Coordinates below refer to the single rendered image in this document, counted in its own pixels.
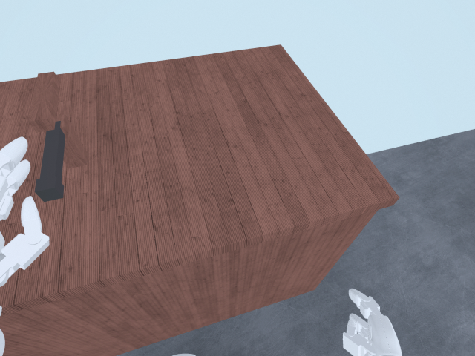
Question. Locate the tap lever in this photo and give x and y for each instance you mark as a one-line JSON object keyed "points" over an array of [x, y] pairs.
{"points": [[49, 186]]}

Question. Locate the robot right hand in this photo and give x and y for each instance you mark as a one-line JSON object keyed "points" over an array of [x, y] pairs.
{"points": [[376, 337]]}

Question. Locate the counter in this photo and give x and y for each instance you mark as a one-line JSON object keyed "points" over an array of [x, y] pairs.
{"points": [[195, 190]]}

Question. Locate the robot left hand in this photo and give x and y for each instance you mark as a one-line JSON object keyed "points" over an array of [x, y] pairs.
{"points": [[21, 251]]}

